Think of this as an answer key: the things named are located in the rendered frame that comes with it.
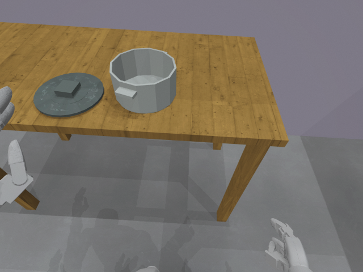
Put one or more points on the left robot hand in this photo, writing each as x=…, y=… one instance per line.
x=11, y=186

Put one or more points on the lid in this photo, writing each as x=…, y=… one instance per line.
x=88, y=95

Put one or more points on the right robot hand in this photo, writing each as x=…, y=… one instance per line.
x=288, y=254

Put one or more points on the knob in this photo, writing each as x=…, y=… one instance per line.
x=67, y=88

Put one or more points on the table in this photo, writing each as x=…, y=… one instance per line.
x=223, y=94

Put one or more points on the pot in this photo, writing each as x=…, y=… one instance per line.
x=144, y=79

